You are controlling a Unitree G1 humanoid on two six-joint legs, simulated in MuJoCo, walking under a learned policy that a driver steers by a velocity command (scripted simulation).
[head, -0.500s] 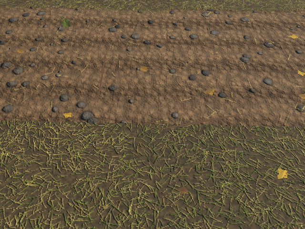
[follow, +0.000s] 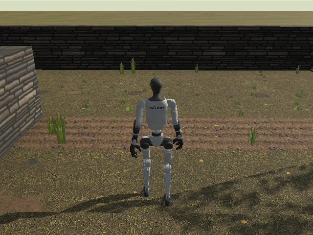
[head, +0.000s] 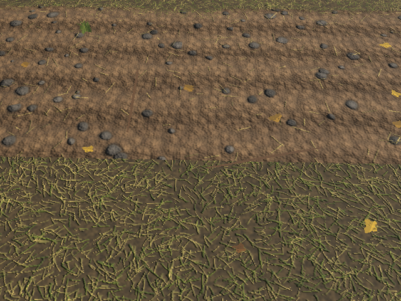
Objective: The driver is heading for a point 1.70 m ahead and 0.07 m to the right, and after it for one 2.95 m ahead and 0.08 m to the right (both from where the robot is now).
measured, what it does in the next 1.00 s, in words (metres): walks ahead: left foot, then right foot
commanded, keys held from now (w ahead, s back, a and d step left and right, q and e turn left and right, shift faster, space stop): shift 0.02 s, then w+shift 0.98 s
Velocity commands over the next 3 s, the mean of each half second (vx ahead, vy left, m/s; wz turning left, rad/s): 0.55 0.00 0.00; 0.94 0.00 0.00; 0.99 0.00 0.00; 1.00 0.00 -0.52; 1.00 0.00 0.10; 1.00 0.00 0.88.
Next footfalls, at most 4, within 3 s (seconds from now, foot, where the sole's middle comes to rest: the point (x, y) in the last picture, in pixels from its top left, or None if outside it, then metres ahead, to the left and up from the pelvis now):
0.34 left None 0.22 0.17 -0.77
0.82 right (215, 251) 0.67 -0.01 -0.77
1.30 left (174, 150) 1.14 0.16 -0.77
1.78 right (210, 83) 1.59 0.00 -0.77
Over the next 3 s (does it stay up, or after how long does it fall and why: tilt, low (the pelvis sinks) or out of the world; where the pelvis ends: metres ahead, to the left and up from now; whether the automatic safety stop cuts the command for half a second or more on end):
stays up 2.54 -0.17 -0.02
